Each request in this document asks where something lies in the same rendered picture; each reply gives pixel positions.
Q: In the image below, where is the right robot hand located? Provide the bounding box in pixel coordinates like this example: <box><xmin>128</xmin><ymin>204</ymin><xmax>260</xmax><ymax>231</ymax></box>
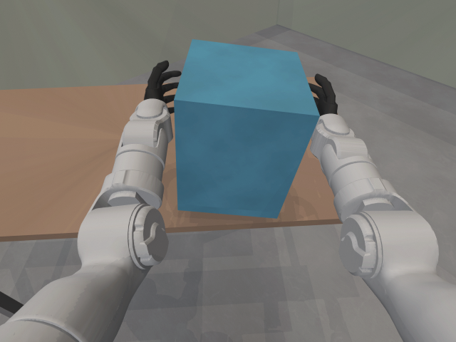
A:
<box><xmin>309</xmin><ymin>74</ymin><xmax>338</xmax><ymax>116</ymax></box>

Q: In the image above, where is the robot right forearm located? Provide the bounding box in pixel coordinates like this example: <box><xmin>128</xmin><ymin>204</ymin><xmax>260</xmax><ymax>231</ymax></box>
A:
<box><xmin>310</xmin><ymin>113</ymin><xmax>439</xmax><ymax>261</ymax></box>

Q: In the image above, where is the robot right upper arm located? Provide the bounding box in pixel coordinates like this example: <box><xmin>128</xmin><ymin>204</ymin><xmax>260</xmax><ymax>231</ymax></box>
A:
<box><xmin>338</xmin><ymin>211</ymin><xmax>456</xmax><ymax>342</ymax></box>

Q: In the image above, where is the table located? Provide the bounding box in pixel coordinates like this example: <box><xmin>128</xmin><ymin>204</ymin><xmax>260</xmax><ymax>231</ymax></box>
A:
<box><xmin>0</xmin><ymin>77</ymin><xmax>343</xmax><ymax>318</ymax></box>

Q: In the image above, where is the robot left upper arm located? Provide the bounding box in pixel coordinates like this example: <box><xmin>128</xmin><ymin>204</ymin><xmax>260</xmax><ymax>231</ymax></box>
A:
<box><xmin>0</xmin><ymin>203</ymin><xmax>169</xmax><ymax>342</ymax></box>

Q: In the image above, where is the robot left forearm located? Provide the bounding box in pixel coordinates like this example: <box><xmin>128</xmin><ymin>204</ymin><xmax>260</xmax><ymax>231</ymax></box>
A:
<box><xmin>77</xmin><ymin>98</ymin><xmax>173</xmax><ymax>257</ymax></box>

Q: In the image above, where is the left robot hand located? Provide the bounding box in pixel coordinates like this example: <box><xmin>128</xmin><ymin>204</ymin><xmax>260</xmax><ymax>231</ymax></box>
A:
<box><xmin>144</xmin><ymin>61</ymin><xmax>182</xmax><ymax>114</ymax></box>

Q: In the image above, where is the carton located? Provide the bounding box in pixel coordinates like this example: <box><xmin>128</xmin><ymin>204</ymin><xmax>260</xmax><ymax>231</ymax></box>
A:
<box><xmin>174</xmin><ymin>39</ymin><xmax>320</xmax><ymax>219</ymax></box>

